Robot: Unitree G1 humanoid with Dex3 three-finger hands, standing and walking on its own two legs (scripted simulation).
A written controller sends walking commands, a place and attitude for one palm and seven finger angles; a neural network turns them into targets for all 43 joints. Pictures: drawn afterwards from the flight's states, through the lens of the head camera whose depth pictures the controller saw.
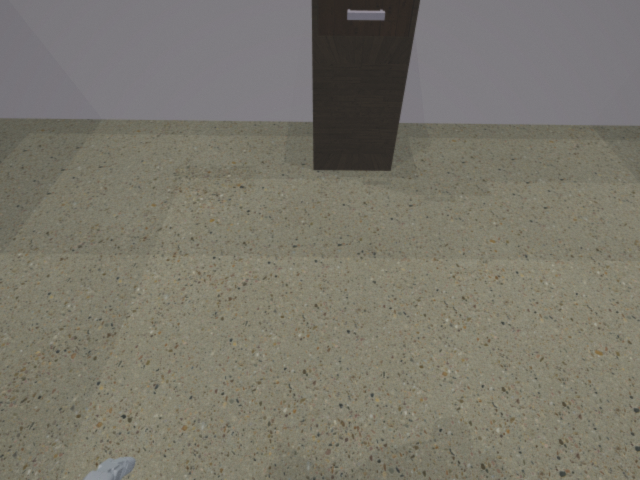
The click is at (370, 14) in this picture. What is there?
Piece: drawer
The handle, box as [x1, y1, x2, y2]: [347, 9, 384, 19]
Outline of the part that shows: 347,10 347,19 384,19 384,11 381,9 379,11 362,11 349,9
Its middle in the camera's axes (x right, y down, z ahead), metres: +0.16 -0.84 +1.45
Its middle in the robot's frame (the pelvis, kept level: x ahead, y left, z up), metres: +1.65 -0.10 -0.01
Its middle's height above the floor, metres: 0.75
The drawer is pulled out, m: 0.00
